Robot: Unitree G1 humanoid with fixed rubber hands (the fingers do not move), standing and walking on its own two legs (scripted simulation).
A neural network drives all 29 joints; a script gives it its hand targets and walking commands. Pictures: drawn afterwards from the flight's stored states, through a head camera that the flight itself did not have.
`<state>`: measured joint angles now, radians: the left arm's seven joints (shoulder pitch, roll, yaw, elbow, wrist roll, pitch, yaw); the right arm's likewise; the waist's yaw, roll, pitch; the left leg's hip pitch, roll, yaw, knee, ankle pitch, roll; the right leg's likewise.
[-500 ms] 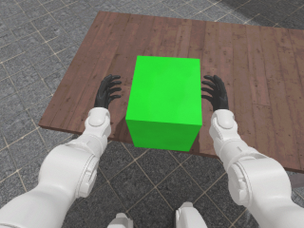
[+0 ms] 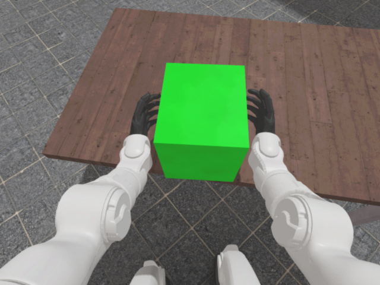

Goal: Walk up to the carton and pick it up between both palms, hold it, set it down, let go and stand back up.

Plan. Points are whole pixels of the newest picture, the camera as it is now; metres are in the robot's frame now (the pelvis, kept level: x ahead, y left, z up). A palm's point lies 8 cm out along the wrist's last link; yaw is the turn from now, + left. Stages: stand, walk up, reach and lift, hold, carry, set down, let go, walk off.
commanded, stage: reach and lift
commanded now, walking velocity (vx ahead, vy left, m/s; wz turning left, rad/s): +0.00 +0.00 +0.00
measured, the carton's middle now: (201, 126) +0.48 -0.06 -0.03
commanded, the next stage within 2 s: none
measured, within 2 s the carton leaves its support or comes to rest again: neither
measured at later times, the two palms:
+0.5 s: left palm (141, 132) +0.45 +0.08 +0.01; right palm (263, 129) +0.43 -0.18 +0.01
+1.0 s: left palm (141, 132) +0.45 +0.08 +0.01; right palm (262, 130) +0.43 -0.18 +0.01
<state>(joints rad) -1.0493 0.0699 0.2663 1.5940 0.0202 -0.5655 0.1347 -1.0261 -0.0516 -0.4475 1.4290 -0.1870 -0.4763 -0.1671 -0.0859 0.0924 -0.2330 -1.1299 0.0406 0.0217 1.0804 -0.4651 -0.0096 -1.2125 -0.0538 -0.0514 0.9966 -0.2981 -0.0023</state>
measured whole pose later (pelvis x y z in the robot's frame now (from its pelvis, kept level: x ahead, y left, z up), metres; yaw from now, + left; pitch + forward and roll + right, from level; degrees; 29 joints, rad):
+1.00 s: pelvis +0.02 -0.01 +0.03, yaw -1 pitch +31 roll -1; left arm -0.93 0.02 0.47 1.54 0.24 -0.72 0.13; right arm -0.92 -0.01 -0.65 1.45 -0.41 -0.71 -0.17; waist -0.06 0.08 -0.23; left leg -1.04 0.06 0.02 0.92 -0.42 -0.02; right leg -1.12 -0.02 -0.07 0.83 -0.25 -0.01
